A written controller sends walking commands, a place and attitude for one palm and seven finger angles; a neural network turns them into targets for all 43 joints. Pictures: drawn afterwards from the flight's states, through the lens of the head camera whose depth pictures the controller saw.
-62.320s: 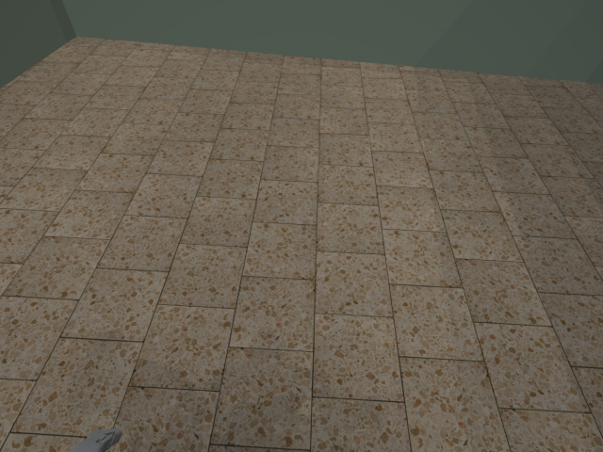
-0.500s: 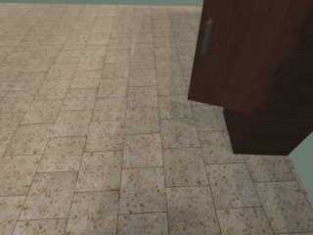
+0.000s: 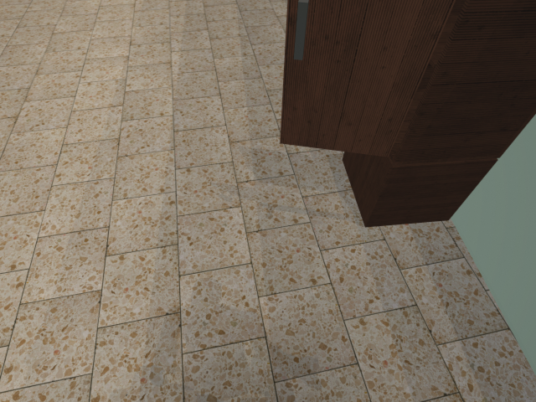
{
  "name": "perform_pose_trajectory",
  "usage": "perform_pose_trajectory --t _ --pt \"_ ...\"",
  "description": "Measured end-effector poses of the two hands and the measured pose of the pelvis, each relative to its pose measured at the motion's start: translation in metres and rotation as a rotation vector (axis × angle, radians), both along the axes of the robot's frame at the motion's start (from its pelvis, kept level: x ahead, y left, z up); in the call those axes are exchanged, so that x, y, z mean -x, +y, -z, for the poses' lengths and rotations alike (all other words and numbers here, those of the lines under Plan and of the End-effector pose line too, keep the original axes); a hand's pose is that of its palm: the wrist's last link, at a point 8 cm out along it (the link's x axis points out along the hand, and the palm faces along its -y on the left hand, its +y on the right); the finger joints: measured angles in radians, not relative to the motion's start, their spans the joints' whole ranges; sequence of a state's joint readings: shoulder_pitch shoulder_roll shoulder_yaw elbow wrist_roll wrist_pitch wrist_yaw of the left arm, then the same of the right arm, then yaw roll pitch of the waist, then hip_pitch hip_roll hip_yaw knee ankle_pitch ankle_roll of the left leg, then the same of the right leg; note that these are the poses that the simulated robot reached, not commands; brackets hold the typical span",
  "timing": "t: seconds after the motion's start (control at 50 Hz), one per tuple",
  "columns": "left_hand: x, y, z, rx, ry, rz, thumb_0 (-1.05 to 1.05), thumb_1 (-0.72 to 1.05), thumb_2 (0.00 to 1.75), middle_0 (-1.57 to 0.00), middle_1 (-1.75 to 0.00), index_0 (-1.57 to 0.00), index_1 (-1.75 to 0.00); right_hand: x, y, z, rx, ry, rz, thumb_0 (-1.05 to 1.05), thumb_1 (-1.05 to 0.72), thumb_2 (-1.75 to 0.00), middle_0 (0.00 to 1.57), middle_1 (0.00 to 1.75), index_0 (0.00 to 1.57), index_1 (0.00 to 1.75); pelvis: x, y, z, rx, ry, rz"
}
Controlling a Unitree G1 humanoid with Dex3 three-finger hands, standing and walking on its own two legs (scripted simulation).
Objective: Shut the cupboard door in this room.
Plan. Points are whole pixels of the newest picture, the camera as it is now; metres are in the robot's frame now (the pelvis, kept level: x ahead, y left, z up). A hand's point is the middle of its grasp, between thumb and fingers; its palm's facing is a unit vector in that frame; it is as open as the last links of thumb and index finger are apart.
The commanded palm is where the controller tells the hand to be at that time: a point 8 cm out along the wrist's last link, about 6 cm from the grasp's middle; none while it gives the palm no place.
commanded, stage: walk to a spot facing it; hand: left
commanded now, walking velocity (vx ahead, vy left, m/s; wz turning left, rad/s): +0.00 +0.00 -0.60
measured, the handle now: (301, 27) +0.93 -0.03 +0.09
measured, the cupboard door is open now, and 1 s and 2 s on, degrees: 74 74 74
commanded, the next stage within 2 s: turn to face it in 1.00 s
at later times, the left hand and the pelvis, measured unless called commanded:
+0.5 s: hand out of the picture +0.08 +0.16 -0.15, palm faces -0.21 -0.93 -0.31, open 7.4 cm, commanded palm none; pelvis -0.03 -0.03 +0.00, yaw -17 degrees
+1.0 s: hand (220, 335) +0.25 +0.11 -0.16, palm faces -0.48 -0.86 -0.18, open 7.4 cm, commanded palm none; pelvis +0.09 -0.04 +0.01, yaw -32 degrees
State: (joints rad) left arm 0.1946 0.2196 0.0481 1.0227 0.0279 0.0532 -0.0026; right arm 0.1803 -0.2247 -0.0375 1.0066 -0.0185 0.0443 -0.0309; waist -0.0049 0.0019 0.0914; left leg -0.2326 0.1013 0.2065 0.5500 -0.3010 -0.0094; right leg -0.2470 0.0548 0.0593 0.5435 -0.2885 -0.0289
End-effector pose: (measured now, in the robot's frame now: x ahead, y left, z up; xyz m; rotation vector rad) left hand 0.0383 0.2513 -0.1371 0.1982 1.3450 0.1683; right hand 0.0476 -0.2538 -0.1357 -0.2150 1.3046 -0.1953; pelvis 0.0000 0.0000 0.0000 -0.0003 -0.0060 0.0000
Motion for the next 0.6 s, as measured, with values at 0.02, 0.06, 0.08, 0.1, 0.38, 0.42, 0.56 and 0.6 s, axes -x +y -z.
perform_pose_trajectory --t 0.02,0.06,0.08,0.1,0.38,0.42,0.56,0.6 --pt "-0.001 -0.001 0.002 0.006 -0.002 0.007 0.01 0.9 0.9 -0.21 -0.3 -0.2 -0.3 0.007 0.001 0.001 0.0 0.009 0.013 0.0 -0.91 -0.9 0.2 0.3 0.2 0.29 0.002 0.001 0.001 0.001 0.002 0.005" --pt "-0.004 -0.002 0.004 0.015 -0.008 0.019 0.01 0.9 0.9 -0.21 -0.3 -0.2 -0.3 0.021 0.003 0.002 0.003 0.025 0.036 0.0 -0.91 -0.9 0.2 0.3 0.2 0.29 0.007 0.003 0.002 0.0 0.006 0.016" --pt "-0.005 -0.002 0.005 0.019 -0.012 0.027 0.01 0.9 0.9 -0.21 -0.3 -0.2 -0.3 0.028 0.004 0.002 0.004 0.03 0.048 0.0 -0.91 -0.9 0.2 0.3 0.2 0.29 0.009 0.005 0.003 -0.002 0.008 0.024" --pt "-0.008 -0.002 0.006 0.021 -0.016 0.036 0.01 0.9 0.9 -0.21 -0.3 -0.2 -0.3 0.034 0.005 0.002 0.006 0.032 0.059 0.0 -0.91 -0.9 0.2 0.3 0.2 0.29 0.011 0.006 0.003 -0.007 0.012 0.035" --pt "-0.057 -0.03 -0.012 -0.069 -0.134 0.213 0.01 0.9 0.9 -0.2 -0.3 -0.2 -0.3 0.09 -0.02 0.033 -0.072 -0.001 0.224 0.0 -0.91 -0.9 0.2 0.3 0.2 0.3 0.029 -0.026 0.017 -0.021 0.007 0.229" --pt "-0.053 -0.038 -0.014 -0.074 -0.133 0.227 0.01 0.9 0.9 -0.2 -0.3 -0.2 -0.3 0.088 -0.027 0.033 -0.076 -0.005 0.233 0.0 -0.91 -0.9 0.2 0.3 0.2 0.29 0.033 -0.029 0.015 -0.016 0.005 0.249" --pt "-0.038 -0.059 -0.02 -0.034 -0.041 0.276 0.01 0.9 0.9 -0.2 -0.3 -0.2 -0.3 0.062 -0.047 -0.002 -0.048 -0.136 0.272 0.01 -0.91 -0.9 0.2 0.3 0.2 0.29 0.027 -0.038 -0.006 -0.034 0.023 0.333" --pt "-0.039 -0.064 -0.019 -0.012 -0.031 0.287 0.01 0.9 0.9 -0.21 -0.3 -0.2 -0.3 0.056 -0.051 -0.01 -0.031 -0.16 0.285 0.01 -0.91 -0.9 0.2 0.3 0.2 0.29 0.02 -0.039 -0.008 -0.03 0.027 0.35"
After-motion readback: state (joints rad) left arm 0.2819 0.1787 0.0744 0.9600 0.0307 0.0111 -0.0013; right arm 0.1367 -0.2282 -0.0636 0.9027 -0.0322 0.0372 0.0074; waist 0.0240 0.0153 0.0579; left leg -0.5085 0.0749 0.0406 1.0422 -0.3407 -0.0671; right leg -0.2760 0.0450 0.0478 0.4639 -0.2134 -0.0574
